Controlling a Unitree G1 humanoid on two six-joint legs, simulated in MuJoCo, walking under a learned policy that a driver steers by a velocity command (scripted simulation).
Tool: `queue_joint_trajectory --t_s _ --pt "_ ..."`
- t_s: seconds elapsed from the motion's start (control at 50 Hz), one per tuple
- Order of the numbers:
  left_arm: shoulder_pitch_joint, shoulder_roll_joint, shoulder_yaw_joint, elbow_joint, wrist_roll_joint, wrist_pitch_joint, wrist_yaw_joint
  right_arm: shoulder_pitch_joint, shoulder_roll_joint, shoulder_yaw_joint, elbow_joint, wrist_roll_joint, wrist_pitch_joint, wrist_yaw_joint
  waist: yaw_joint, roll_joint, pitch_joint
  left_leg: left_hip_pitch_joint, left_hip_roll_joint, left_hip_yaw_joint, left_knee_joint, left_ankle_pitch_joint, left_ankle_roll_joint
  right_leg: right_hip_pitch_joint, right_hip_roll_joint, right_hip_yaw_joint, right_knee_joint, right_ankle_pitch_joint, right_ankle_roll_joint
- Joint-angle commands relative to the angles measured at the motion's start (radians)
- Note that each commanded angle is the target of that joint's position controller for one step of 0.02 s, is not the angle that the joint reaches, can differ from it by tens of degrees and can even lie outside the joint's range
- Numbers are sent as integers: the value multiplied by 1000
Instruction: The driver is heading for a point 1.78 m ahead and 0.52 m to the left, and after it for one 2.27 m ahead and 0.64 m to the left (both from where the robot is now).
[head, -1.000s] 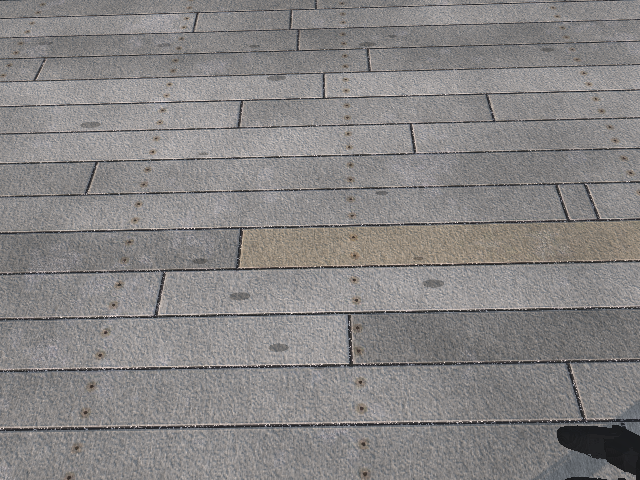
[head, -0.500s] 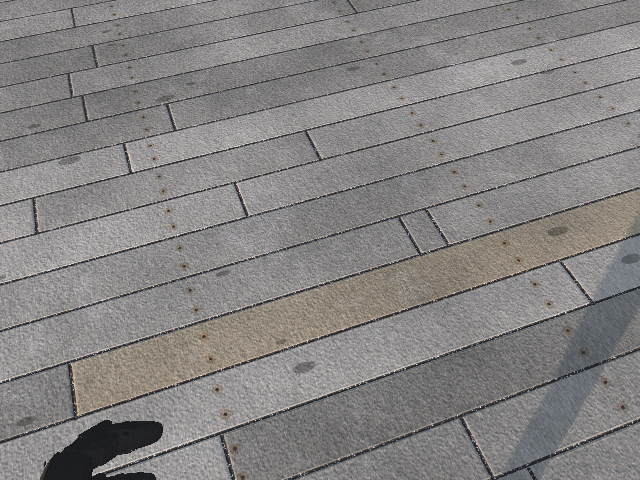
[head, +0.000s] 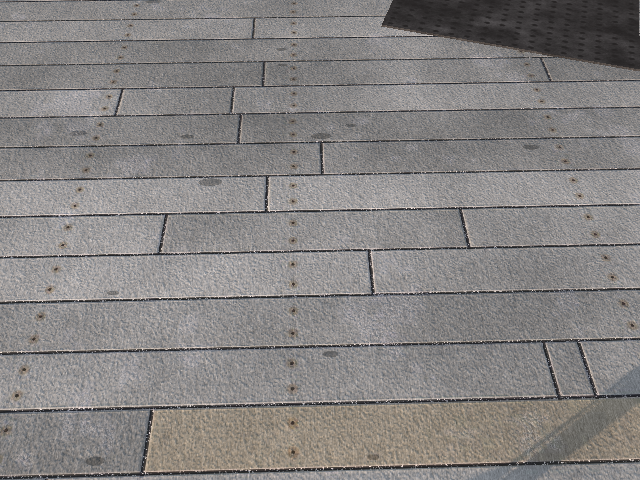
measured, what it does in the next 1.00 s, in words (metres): walks ahead, turning left: left foot, then right foot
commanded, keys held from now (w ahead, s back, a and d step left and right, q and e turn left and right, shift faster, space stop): w+q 0.70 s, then w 0.30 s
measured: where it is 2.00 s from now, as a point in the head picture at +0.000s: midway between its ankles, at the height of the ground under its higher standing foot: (196, 246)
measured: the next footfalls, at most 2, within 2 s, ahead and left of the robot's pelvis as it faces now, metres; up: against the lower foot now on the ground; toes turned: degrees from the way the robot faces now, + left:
left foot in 0.06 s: +0.20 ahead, +0.11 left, +0.00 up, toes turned +4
right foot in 0.52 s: +0.50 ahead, -0.05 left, +0.00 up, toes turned +22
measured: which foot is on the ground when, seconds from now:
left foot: up 0.00-0.04, down 0.06-0.54, up 0.56-1.00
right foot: down 0.00-0.06, up 0.08-0.50, down 0.52-1.00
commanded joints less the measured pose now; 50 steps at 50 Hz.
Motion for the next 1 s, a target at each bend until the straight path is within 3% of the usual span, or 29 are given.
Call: queue_joint_trajectory --t_s 0.02,0.04,0.06,0.08,0.1,0.12,0.14,0.16,0.18,0.2,0.24,0.28,0.34,0.44,0.5,0.52,0.54,0.56,0.58,0.6,0.62,0.64,0.68,0.76,0.86,0.92,0.96,0.98,1.0 --pt "-17 201 50 -47 -5 19 21 6 -128 -46 -90 0 -11 10 -75 -133 -35 106 -80 87 3 -145 57 23 -291 24 225 1064 -108" --pt "-30 199 46 -53 -6 28 29 156 -174 -74 -55 3 -9 3 -157 -116 -115 317 -123 96 -46 -106 91 -46 -255 -8 425 1098 -77" --pt "-15 178 34 -75 8 23 36 322 -259 -108 -25 5 -1 -16 -223 -19 -220 636 -11 -108 -62 -83 155 -287 -216 -10 724 826 -35" --pt "66 31 -15 -122 30 -11 15 306 -343 -123 -48 19 1 -26 -128 256 -331 995 263 -704 -172 -219 384 -758 25 55 1140 -88 50" --pt "2 116 -2 -121 -2 -57 -6 335 -265 -96 -56 8 -3 -25 -186 119 -423 1055 283 -840 -281 -309 378 -876 10 293 1219 -190 18" --pt "-101 151 7 -153 -39 -78 -17 313 -212 -84 -53 -3 -9 -29 -201 73 -288 964 243 -666 -282 -258 318 -931 -41 292 1198 -126 -7" --pt "-131 133 1 -165 -29 -87 -13 253 -195 -79 -60 -2 -16 -29 -154 -22 -175 800 198 -544 -287 -153 280 -912 -87 282 1086 -50 -15" --pt "-153 138 8 -160 3 -83 -2 194 -154 -67 -73 -2 -17 -33 -121 -51 -122 672 163 -458 -304 -61 254 -854 -120 272 990 -11 -10" --pt "-146 143 14 -163 16 -74 0 170 -148 -62 -89 -12 -18 -36 -91 -11 -76 554 137 -408 -313 103 254 -777 -130 269 955 5 -3" --pt "-111 133 16 -165 18 -61 -2 147 -152 -64 -99 -16 -16 -39 -58 11 -85 509 132 -403 -335 98 266 -742 -133 274 914 14 13" --pt "-109 111 12 -163 18 -41 -1 141 -162 -69 -106 -9 -17 -49 -47 -2 -65 414 105 -345 -365 122 261 -711 -130 248 819 50 40" --pt "-177 83 1 -186 22 -32 2 165 -191 -78 -102 -2 -16 -61 -65 1 -37 360 81 -301 -377 114 242 -707 -116 233 678 161 64" --pt "-290 60 -10 -212 17 -38 -5 203 -196 -81 -92 4 -7 -72 -113 31 -23 319 28 -262 -363 5 186 -632 -67 229 447 382 69" --pt "-367 106 5 -240 -3 -57 -25 273 -185 -80 -70 11 8 -78 -133 59 -24 416 67 -384 -269 -113 152 -570 -28 267 288 391 46" --pt "-252 140 27 -213 -3 -71 -25 248 -166 -76 -81 5 14 -79 -58 90 -51 436 55 -431 -149 -84 112 -411 -28 250 222 310 -10" --pt "-148 172 42 -198 11 -75 -18 245 -121 -60 -92 -1 11 -75 -7 61 -135 385 5 -386 6 -81 80 -225 -98 298 228 290 -54" --pt "-2 228 54 -184 18 -72 -9 278 -57 -38 -109 -22 8 -75 31 -95 -274 247 -82 -271 301 -333 36 28 -281 491 231 235 -110" --pt "52 288 69 -142 20 -57 -19 389 -54 -31 -146 22 -1 -75 -32 -439 -328 -99 -151 -178 584 -605 -6 225 -468 982 113 -67 -267" --pt "-3 181 47 -171 3 -54 -22 366 -163 -52 -110 28 0 -79 -8 -260 -217 -187 -72 -208 688 -537 -23 144 -441 963 67 -236 -240" --pt "-39 129 32 -177 3 -47 -17 262 -198 -64 -123 18 6 -77 13 -170 -113 -199 -42 -180 706 -443 -29 40 -393 777 70 -167 -195" --pt "-81 115 23 -179 13 -43 -17 221 -180 -64 -129 8 11 -76 -5 -102 -60 -160 -11 -160 683 -377 -37 -68 -348 651 54 -18 -175" --pt "-108 92 16 -170 17 -40 -16 190 -167 -67 -140 -2 13 -74 -18 -95 -18 -142 14 -159 633 -334 -39 -136 -309 559 33 85 -168" --pt "-121 84 14 -156 17 -46 -13 205 -128 -64 -147 12 22 -62 -43 -153 -4 -81 47 -136 586 -297 -45 -209 -276 437 -10 192 -167" --pt "-84 124 27 -111 11 -54 -16 142 -74 -46 -177 2 26 -59 -40 -103 7 -114 50 -125 433 -214 -61 -208 -285 322 -58 351 -209" --pt "-56 160 32 -66 -9 -38 -18 4 -47 -25 -201 -3 1 -32 -3 -89 33 -29 29 -45 118 -4 -48 -194 -251 183 -71 428 -188" --pt "6 184 37 -24 -23 -23 -18 -76 -55 -23 -230 3 -7 -20 14 -98 55 -9 14 -16 23 -22 -26 -125 -285 180 -57 458 -180" --pt "17 199 40 -4 -30 -11 -16 -86 -76 -30 -242 2 -8 -16 -5 -117 52 23 -5 -1 -24 -93 3 -67 -308 175 -13 564 -166" --pt "10 210 42 2 -33 -6 -13 -53 -96 -39 -237 -2 -8 -16 -36 -130 25 94 -29 19 -48 -121 22 -52 -306 160 44 709 -153" --pt "-5 215 41 7 -37 0 -10 44 -122 -56 -210 -8 -8 -20 -101 -133 -37 251 -61 47 -92 -93 48 -69 -284 124 161 861 -131"
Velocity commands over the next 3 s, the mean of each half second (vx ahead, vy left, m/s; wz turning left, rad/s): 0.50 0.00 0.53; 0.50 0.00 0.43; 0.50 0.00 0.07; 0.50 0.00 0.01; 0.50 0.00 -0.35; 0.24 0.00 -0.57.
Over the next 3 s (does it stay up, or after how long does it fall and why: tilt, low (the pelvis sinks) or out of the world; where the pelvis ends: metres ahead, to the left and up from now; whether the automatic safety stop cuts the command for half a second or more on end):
stays up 1.41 0.57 0.01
